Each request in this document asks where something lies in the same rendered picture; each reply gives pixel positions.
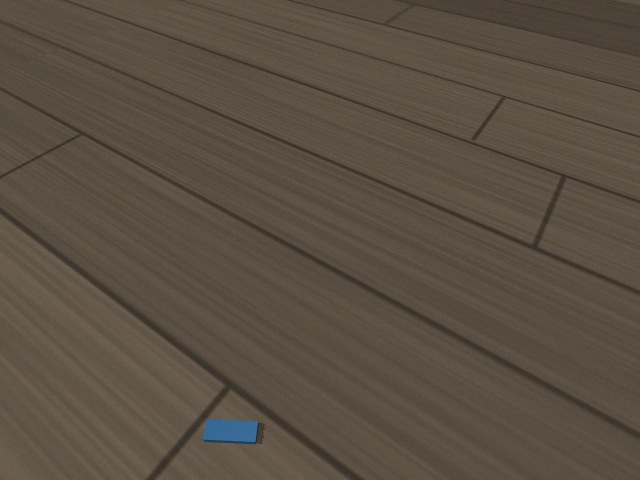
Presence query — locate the small box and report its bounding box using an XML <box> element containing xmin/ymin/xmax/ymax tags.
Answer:
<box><xmin>203</xmin><ymin>419</ymin><xmax>259</xmax><ymax>444</ymax></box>

